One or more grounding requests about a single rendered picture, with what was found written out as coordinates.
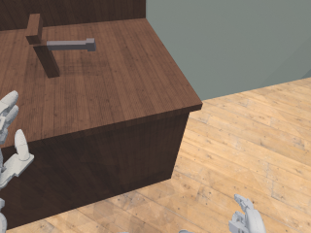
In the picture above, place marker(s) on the tap lever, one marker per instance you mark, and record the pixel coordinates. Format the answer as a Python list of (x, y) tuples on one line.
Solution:
[(88, 44)]

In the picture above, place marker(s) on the left robot hand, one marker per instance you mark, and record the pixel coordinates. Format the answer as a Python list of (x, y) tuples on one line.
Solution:
[(18, 162)]

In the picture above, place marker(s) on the counter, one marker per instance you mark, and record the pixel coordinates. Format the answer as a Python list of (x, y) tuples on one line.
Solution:
[(99, 123)]

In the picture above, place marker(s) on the right robot hand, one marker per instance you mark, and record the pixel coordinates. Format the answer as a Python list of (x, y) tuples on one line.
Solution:
[(251, 222)]

